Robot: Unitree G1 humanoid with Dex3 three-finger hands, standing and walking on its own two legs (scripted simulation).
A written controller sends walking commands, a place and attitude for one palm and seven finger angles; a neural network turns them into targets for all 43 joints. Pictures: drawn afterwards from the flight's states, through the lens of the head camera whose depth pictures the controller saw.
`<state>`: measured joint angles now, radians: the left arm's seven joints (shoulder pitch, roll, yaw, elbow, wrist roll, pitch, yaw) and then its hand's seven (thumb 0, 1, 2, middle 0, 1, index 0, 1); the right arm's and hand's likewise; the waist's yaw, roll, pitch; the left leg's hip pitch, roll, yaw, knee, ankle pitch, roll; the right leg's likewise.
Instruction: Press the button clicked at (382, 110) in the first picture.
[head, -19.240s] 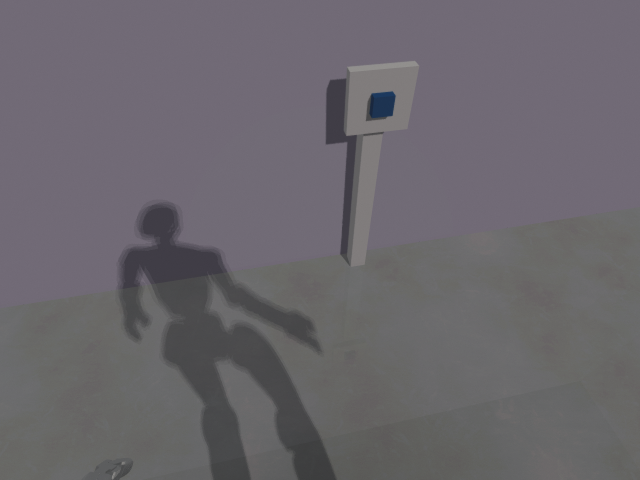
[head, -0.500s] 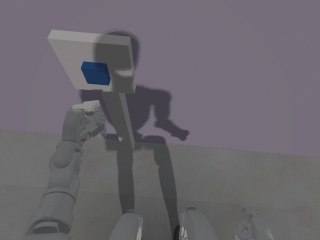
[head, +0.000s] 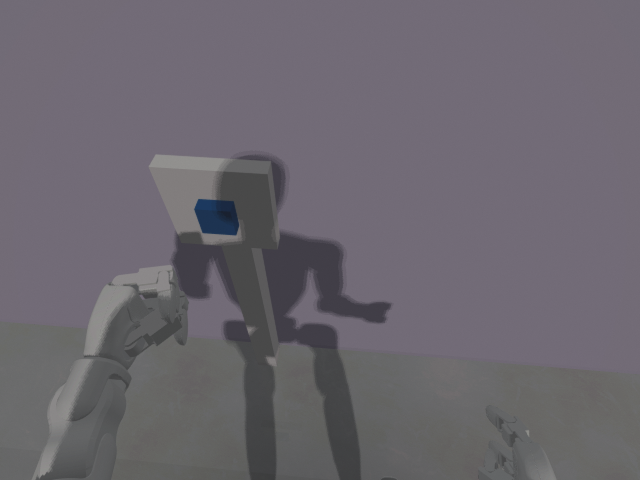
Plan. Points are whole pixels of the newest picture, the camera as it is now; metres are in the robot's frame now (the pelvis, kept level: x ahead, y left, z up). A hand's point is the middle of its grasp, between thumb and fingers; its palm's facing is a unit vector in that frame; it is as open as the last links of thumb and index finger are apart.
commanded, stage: draw the hand back to the body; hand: left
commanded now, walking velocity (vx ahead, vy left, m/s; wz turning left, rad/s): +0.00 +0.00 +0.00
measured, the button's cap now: (218, 216) +0.51 +0.19 +0.01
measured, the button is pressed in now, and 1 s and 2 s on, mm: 0 0 0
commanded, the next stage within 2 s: step back with the hand held close in 0.96 s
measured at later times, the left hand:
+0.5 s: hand (62, 321) +0.23 +0.24 +0.17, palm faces +0.35 -0.87 -0.35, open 3.1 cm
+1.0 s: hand (1, 346) +0.19 +0.25 +0.20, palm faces +0.41 -0.83 -0.38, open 3.1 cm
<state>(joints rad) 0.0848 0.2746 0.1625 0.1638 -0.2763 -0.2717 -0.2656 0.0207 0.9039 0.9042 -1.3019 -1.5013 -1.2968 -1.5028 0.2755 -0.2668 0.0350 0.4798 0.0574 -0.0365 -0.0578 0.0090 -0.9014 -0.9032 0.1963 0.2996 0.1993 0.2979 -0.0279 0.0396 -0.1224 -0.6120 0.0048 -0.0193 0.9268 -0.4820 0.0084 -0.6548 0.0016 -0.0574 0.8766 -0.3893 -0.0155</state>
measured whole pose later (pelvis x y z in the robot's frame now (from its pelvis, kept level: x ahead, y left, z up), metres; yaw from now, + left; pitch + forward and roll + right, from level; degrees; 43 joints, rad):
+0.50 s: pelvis +0.03 +0.01 +0.05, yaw +0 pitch -2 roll -1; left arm 0.46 0.31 0.19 -0.36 -0.06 -0.03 0.11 0.02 0.90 0.90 -1.30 -1.50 -1.30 -1.50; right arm 0.22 -0.22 0.07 0.58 0.01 -0.10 -0.09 0.01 -0.90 -0.90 0.20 0.30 0.20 0.30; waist 0.06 0.07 -0.03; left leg -0.13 -0.01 -0.01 0.51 -0.35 0.02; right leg -0.18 -0.01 -0.05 0.49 -0.27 0.00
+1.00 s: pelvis +0.02 +0.01 +0.05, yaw -1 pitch -5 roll -1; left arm 0.53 0.31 0.27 -0.47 -0.05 -0.06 0.11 0.02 0.90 0.90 -1.31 -1.50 -1.30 -1.50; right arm 0.23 -0.22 0.04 0.62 -0.01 -0.13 -0.09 0.01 -0.90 -0.90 0.20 0.30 0.20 0.30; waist 0.08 0.06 0.01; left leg -0.05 0.00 0.01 0.44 -0.30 0.02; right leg -0.11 0.00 -0.03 0.41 -0.22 0.00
